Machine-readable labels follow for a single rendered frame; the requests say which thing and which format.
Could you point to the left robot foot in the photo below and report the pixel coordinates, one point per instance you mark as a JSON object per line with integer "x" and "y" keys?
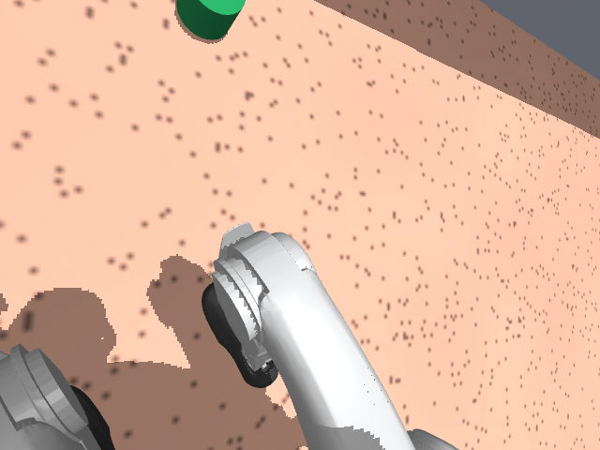
{"x": 96, "y": 422}

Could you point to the right robot foot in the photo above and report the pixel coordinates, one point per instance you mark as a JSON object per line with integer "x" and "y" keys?
{"x": 216, "y": 318}

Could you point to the right robot hand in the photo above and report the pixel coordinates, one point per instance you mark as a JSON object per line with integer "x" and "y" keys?
{"x": 423, "y": 440}

